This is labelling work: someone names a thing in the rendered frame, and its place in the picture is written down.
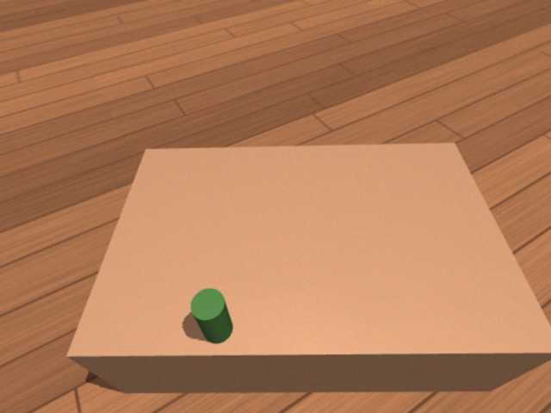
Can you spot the can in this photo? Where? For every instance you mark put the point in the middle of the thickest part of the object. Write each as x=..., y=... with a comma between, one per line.
x=209, y=309

